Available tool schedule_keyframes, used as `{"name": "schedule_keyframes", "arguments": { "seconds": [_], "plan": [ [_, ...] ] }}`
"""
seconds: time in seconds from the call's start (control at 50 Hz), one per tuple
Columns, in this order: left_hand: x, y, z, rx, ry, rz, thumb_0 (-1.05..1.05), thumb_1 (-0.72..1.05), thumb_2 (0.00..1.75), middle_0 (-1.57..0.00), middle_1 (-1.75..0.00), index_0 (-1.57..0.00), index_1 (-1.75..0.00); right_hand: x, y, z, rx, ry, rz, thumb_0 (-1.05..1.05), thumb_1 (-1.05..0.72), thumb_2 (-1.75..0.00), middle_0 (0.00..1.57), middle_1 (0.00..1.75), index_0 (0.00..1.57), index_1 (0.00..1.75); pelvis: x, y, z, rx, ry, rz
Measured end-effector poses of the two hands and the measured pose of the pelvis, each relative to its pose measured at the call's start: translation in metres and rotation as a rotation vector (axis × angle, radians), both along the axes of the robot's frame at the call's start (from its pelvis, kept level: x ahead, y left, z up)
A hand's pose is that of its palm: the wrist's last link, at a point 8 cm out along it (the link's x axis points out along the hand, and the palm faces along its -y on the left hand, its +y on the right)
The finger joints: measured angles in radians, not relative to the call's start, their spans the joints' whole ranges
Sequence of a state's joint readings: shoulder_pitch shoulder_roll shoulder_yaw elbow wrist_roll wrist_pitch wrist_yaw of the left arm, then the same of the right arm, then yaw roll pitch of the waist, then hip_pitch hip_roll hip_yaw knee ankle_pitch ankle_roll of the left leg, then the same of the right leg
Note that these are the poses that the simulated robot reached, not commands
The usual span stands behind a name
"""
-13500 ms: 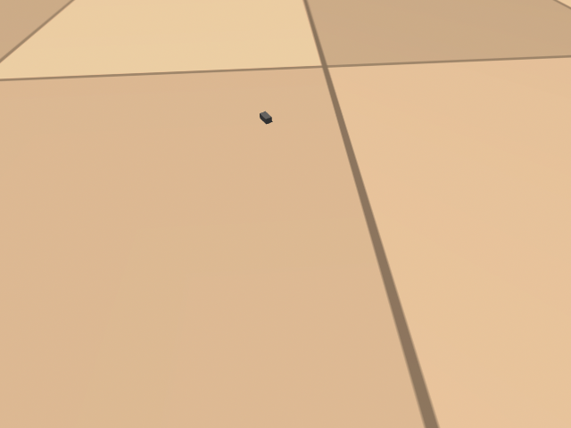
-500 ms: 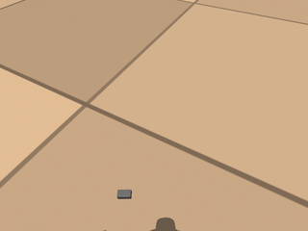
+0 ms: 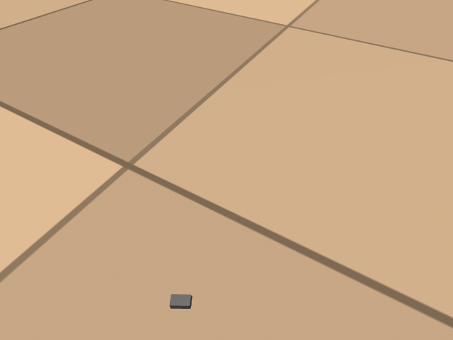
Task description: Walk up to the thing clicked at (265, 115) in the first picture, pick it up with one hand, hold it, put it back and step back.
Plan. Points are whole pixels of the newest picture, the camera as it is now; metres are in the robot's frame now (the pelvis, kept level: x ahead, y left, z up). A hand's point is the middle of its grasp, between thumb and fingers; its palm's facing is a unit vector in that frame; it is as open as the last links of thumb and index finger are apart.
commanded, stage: walk up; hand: left
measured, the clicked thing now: (180, 301) +0.44 +0.21 -0.75
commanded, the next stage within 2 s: stand in 1.00 s
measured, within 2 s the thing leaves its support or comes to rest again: neither
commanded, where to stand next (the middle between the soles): +0.05 -0.02 m, yaw -1 degrees
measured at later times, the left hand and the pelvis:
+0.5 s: hand out of the picture +0.11 +0.25 -0.14, palm faces +0.02 -0.94 -0.34, open 7.4 cm; pelvis +0.03 -0.01 +0.01, yaw +0 degrees
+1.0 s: hand out of the picture +0.11 +0.25 -0.15, palm faces -0.01 -0.94 -0.33, open 7.4 cm; pelvis +0.02 -0.01 +0.01, yaw -1 degrees
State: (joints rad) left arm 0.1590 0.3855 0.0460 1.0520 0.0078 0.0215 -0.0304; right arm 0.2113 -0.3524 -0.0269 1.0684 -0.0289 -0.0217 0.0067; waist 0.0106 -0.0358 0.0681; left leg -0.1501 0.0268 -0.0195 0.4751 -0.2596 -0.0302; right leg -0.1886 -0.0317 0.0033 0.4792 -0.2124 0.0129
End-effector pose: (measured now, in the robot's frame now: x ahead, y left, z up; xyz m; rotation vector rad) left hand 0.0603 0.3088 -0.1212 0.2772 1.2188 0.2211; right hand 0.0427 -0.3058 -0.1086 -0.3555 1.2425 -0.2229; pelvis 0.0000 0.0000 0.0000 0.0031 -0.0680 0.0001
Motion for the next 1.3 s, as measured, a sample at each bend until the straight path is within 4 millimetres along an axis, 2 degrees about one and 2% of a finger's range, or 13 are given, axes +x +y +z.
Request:
{"name": "schedule_keyframes", "arguments": {
  "seconds": [0.12,0.26,0.4,0.5,0.6,0.78,0.9,1.02,1.3],
  "plan": [
    [0.003,-0.004,0.003,-0.006,0.039,0.009,0.00,0.90,0.90,-0.20,-0.30,-0.20,-0.30,0.035,0.005,0.003,0.018,-0.042,0.023,0.01,-0.91,-0.90,0.20,0.30,0.20,0.30,0.012,-0.001,0.005,-0.006,0.016,0.002],
    [0.017,-0.010,0.010,0.004,0.034,0.014,0.00,0.90,0.90,-0.21,-0.30,-0.20,-0.30,0.075,0.004,0.004,0.030,-0.103,0.041,0.00,-0.91,-0.90,0.20,0.30,0.20,0.30,0.022,-0.003,0.008,-0.005,0.026,0.004],
    [0.035,-0.013,0.015,0.016,-0.001,0.009,0.00,0.90,0.90,-0.21,-0.30,-0.20,-0.30,0.093,0.001,0.006,0.032,-0.129,0.043,0.00,-0.91,-0.90,0.20,0.30,0.20,0.30,0.028,-0.006,0.008,-0.005,0.027,0.002],
    [0.043,-0.016,0.016,0.017,-0.015,-0.002,0.00,0.90,0.90,-0.21,-0.30,-0.20,-0.30,0.089,-0.001,0.006,0.032,-0.117,0.036,0.00,-0.91,-0.90,0.20,0.30,0.20,0.30,0.029,-0.008,0.009,-0.005,0.026,-0.001],
    [0.047,-0.018,0.016,0.015,-0.015,-0.012,0.00,0.90,0.90,-0.21,-0.30,-0.20,-0.30,0.076,-0.004,0.004,0.030,-0.089,0.017,0.00,-0.91,-0.90,0.20,0.30,0.20,0.30,0.028,-0.009,0.009,-0.005,0.026,-0.004],
    [0.045,-0.020,0.014,0.011,-0.001,-0.026,0.00,0.90,0.90,-0.21,-0.30,-0.20,-0.30,0.046,-0.008,0.000,0.025,-0.027,-0.016,0.00,-0.91,-0.90,0.20,0.30,0.20,0.30,0.026,-0.010,0.009,-0.005,0.025,-0.009],
    [0.042,-0.020,0.013,0.008,0.005,-0.029,0.00,0.90,0.90,-0.21,-0.30,-0.20,-0.30,0.033,-0.007,-0.001,0.025,-0.005,-0.025,0.01,-0.91,-0.90,0.20,0.30,0.20,0.30,0.023,-0.009,0.009,-0.005,0.024,-0.011],
    [0.040,-0.019,0.013,0.008,0.006,-0.031,0.00,0.90,0.90,-0.21,-0.30,-0.20,-0.30,0.029,-0.005,-0.002,0.027,-0.005,-0.025,0.01,-0.91,-0.90,0.20,0.30,0.20,0.30,0.021,-0.008,0.009,-0.004,0.023,-0.013],
    [0.032,-0.013,0.015,0.022,0.012,-0.045,0.00,0.90,0.90,-0.21,-0.30,-0.20,-0.30,0.034,0.006,-0.004,0.052,-0.009,-0.007,0.00,-0.91,-0.90,0.20,0.30,0.20,0.30,0.017,-0.003,0.010,-0.003,0.027,-0.014]
  ]
}}
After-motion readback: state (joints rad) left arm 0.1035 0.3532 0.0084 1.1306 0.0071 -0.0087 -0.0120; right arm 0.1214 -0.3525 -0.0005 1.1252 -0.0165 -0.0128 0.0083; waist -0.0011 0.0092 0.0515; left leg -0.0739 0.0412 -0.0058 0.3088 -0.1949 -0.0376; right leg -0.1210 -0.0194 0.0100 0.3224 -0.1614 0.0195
